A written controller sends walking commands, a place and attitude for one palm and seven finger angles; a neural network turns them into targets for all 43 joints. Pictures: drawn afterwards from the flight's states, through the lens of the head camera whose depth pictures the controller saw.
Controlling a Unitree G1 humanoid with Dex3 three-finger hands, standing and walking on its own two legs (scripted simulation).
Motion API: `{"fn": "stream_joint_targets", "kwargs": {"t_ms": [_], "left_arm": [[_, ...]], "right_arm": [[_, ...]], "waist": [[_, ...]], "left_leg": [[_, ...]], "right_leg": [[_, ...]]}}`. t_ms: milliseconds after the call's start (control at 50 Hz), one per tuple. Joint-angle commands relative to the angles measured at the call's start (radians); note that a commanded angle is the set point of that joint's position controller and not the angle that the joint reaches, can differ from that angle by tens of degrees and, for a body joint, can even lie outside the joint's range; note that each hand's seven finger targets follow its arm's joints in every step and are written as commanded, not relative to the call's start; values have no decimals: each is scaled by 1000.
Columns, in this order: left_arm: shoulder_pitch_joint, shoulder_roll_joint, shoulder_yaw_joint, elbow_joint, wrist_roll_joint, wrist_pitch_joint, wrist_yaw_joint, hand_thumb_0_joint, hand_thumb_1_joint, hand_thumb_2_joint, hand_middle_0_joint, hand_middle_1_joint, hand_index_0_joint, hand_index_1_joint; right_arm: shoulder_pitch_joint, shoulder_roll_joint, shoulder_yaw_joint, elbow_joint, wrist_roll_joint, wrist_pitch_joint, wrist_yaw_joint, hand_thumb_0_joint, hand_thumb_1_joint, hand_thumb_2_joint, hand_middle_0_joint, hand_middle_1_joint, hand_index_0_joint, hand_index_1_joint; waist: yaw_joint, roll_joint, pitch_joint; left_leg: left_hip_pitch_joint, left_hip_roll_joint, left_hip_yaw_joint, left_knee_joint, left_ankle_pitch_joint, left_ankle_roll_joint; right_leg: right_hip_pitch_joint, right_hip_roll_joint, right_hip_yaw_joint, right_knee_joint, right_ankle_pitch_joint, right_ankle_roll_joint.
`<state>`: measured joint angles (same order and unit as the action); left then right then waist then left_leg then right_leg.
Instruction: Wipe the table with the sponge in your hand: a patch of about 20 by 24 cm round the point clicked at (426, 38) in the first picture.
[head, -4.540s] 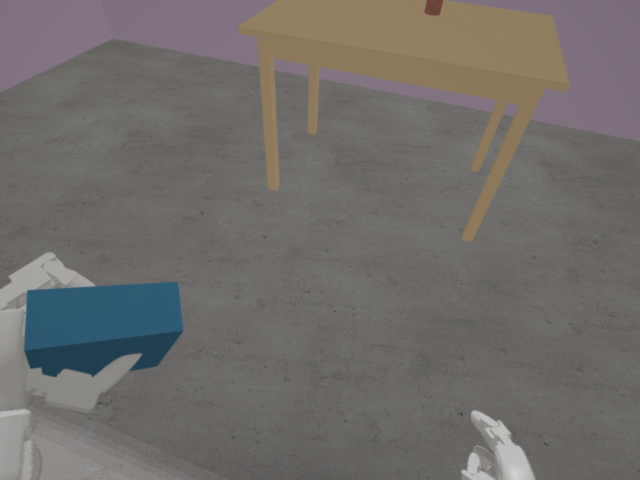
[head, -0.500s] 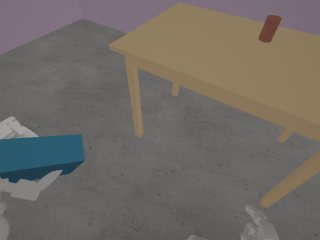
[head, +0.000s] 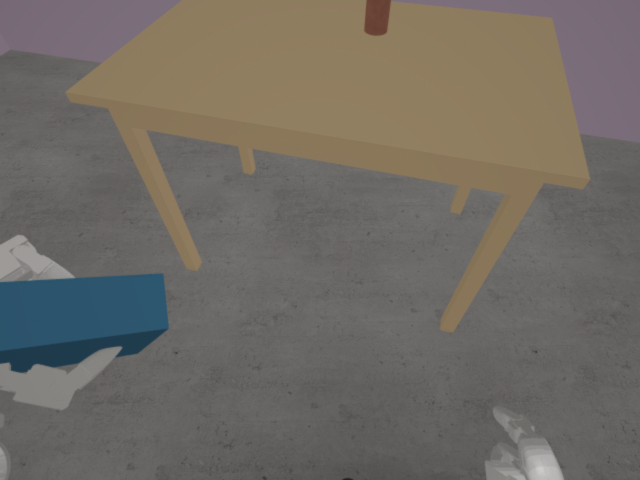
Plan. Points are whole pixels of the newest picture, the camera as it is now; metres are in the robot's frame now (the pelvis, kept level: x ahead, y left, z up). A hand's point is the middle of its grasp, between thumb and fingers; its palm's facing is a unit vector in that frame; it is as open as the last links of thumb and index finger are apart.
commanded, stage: turn to face it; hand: left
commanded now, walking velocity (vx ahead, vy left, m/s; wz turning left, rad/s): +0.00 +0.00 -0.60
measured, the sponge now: (103, 323) +0.22 +0.21 +0.16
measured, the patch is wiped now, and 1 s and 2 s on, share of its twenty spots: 0.00 0.00 0.00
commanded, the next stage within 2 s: take the last steps up to it in 1.02 s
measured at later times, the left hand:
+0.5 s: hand (235, 327) +0.22 +0.09 +0.17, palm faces +0.04 -0.84 -0.54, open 8.9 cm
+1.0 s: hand (306, 364) +0.19 +0.03 +0.17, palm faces -0.06 -0.88 -0.47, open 8.9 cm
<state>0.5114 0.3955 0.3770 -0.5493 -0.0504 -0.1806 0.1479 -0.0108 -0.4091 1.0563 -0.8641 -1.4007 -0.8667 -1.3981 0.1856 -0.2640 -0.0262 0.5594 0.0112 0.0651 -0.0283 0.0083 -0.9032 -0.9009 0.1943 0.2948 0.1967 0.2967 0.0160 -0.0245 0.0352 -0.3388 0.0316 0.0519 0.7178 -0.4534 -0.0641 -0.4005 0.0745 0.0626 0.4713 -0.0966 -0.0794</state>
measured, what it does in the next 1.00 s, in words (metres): walks backwards, turning right: left foot, then right foot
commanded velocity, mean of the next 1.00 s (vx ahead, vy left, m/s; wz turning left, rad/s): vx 0.00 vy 0.00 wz -0.47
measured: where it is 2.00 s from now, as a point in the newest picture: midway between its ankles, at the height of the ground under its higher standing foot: outside the picture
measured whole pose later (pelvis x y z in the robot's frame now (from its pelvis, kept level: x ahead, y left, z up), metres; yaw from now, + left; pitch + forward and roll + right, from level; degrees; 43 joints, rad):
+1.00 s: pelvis -0.11 -0.06 -0.01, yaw -30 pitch -1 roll -1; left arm 0.43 0.38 0.35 -0.51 -0.01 -0.20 0.14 -0.01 -0.41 1.06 -0.87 -1.40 -0.87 -1.40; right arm 0.20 -0.15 0.03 0.54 0.02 -0.07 -0.01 0.01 -0.90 -0.90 0.20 0.30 0.20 0.30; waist 0.03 0.06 0.09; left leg -0.30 0.20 0.11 0.69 -0.35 -0.08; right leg -0.32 0.02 -0.10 0.62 -0.27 -0.01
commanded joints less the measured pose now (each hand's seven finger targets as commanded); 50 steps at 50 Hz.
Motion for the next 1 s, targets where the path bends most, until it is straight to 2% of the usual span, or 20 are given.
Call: {"fn": "stream_joint_targets", "kwargs": {"t_ms": [0, 40, 60, 100, 140, 280, 300, 320, 340, 360, 420, 580, 660, 720, 740, 760, 820, 920, 940, 980], "left_arm": [[-115, 156, 95, -201, 6, -56, 14, 0, 100, 1300, -1200, -1600, -1200, -1600], [-182, 168, 104, -259, 14, -80, 0, 0, 100, 1300, -1200, -1600, -1200, -1600], [-171, 194, 131, -257, 33, -85, 4, 0, 100, 1300, -1200, -1600, -1200, -1600], [-122, 128, 80, -206, 34, -77, -5, 0, 100, 1300, -1200, -1600, -1200, -1600], [-168, 113, 46, -228, 31, -71, -2, 0, 100, 1300, -1200, -1600, -1200, -1600], [-180, 137, 70, -176, 27, -62, 2, 0, 100, 1300, -1200, -1600, -1200, -1600], [-179, 161, 90, -182, 29, -66, 6, 0, 100, 1300, -1200, -1600, -1200, -1600], [-156, 220, 141, -171, 30, -75, 17, 0, 100, 1300, -1200, -1600, -1200, -1600], [-92, 217, 164, -134, 8, -62, 21, 0, 100, 1300, -1200, -1600, -1200, -1600], [-57, 243, 187, -197, -8, -61, 24, 0, 100, 1300, -1200, -1600, -1200, -1600], [45, 210, 215, -259, -17, -81, 29, 0, 100, 1300, -1200, -1600, -1200, -1600], [59, 175, 180, -195, -11, -60, 29, 0, 100, 1300, -1200, -1600, -1200, -1600], [-4, 168, 139, -204, 2, -56, 25, 0, 100, 1300, -1200, -1600, -1200, -1600], [-78, 165, 123, -245, 14, -74, 13, 0, 100, 1300, -1200, -1600, -1200, -1600], [-94, 204, 151, -257, 21, -83, 15, 0, 100, 1300, -1200, -1600, -1200, -1600], [-62, 172, 130, -215, 29, -79, 13, 0, 100, 1300, -1200, -1600, -1200, -1600], [-103, 110, 50, -195, 27, -74, 3, 0, 100, 1300, -1200, -1600, -1200, -1600], [-174, 133, 70, -171, 32, -78, 10, 0, 100, 1300, -1200, -1600, -1200, -1600], [-159, 145, 79, -133, 41, -74, 10, 0, 100, 1300, -1200, -1600, -1200, -1600], [-133, 188, 136, -101, 18, -70, 16, 0, 100, 1300, -1200, -1600, -1200, -1600]], "right_arm": [[-55, -66, -15, -165, -5, -47, 1, 0, -900, -900, 200, 300, 200, 300], [-78, -103, -32, -197, -12, -59, -6, 0, -900, -900, 200, 300, 200, 300], [-83, -63, -24, -190, -8, -73, -11, 0, -900, -900, 200, 300, 200, 300], [-67, -56, -33, -187, 0, -88, 4, 0, -900, -900, 200, 300, 200, 300], [-55, -64, -30, -178, 12, -106, 16, 0, -900, -900, 200, 300, 200, 300], [-10, -89, -30, -171, 8, -158, 28, 0, -900, -900, 200, 300, 200, 300], [-5, -75, -28, -172, 13, -156, 31, 0, -900, -900, 200, 300, 200, 300], [-15, -41, -16, -183, 13, -150, 28, 0, -900, -900, 200, 300, 200, 300], [-48, -46, -21, -194, 19, -140, 30, 0, -900, -900, 200, 300, 200, 300], [-71, -42, -25, -190, 16, -123, 27, 0, -900, -900, 200, 300, 200, 300], [-99, -8, 8, -160, 1, -72, 29, 0, -900, -900, 200, 300, 200, 300], [-94, -46, -15, -158, 4, -56, 10, 0, -900, -900, 200, 300, 200, 300], [-62, -59, -17, -160, 7, -59, 2, 0, -900, -900, 200, 300, 200, 300], [-73, -104, -37, -184, 6, -78, -14, 0, -900, -900, 200, 300, 200, 300], [-81, -81, -27, -178, 6, -90, -19, 0, -900, -900, 200, 300, 200, 300], [-79, -57, -24, -179, -4, -104, -20, 0, -900, -900, 200, 300, 200, 300], [-44, -71, -31, -153, 11, -141, -3, 0, -900, -900, 200, 300, 200, 300], [-21, -76, -29, -135, 6, -193, 9, 0, -900, -900, 200, 300, 200, 300], [-13, -68, -28, -132, 9, -188, 11, 0, -900, -900, 200, 300, 200, 300], [-50, -34, -23, -157, 15, -180, 7, 0, -900, -900, 200, 300, 200, 300]], "waist": [[1, -37, -176], [7, 258, -104], [18, 362, -120], [9, 293, -35], [13, 272, -8], [-4, 263, -90], [-3, 159, -133], [4, -94, -162], [23, -282, -210], [25, -231, -207], [2, -63, -243], [14, -112, -199], [-6, -73, -193], [3, 178, -112], [16, 339, -129], [11, 359, -93], [6, 271, -31], [-5, 239, -96], [-15, 131, -103], [5, -244, -161]], "left_leg": [[244, 31, 12, -334, 56, 46], [320, 319, -249, -480, 107, 159], [219, 439, -286, -502, 153, 219], [68, 397, -135, -453, 245, 219], [102, 345, 23, -401, 387, 160], [124, 300, 104, -135, 541, 58], [79, 259, 123, 0, 469, 34], [-101, 147, 146, 207, 159, -8], [-223, 60, 45, 378, -168, -32], [-227, 84, -66, 467, -134, -25], [-257, 79, -73, 470, -18, -37], [-29, 24, -16, 51, 1, -5], [163, 23, -3, -224, 97, 26], [242, 260, -199, -374, 183, 145], [172, 367, -259, -458, 169, 194], [39, 411, -280, -486, 152, 230], [47, 324, -31, -361, 420, 175], [99, 269, 30, -145, 517, 85], [37, 224, 53, -42, 400, 57], [-150, 34, 49, 288, -117, -1]], "right_leg": [[6, -196, 292, -159, -277, 8], [-211, -19, 114, 184, -341, 82], [-208, -27, -10, 509, -392, 110], [-176, -86, -22, 691, -353, 123], [-157, -105, -96, 551, -332, 134], [207, -51, -204, 19, -141, 121], [291, -122, -122, -35, 26, 81], [419, -281, 130, -28, 432, -11], [392, -395, 375, -71, 508, -81], [362, -408, 377, -87, 396, -85], [408, -339, 232, -38, 387, -95], [206, -300, 293, -137, 34, -97], [106, -249, 285, -127, -117, -31], [-95, -62, 145, 87, -241, 76], [-98, -30, 43, 332, -374, 94], [-63, -37, -21, 546, -386, 109], [-55, -82, -90, 444, -362, 125], [199, -57, -183, 14, -142, 119], [255, -123, -104, -43, -1, 85], [288, -392, 332, -111, 402, -69]]}}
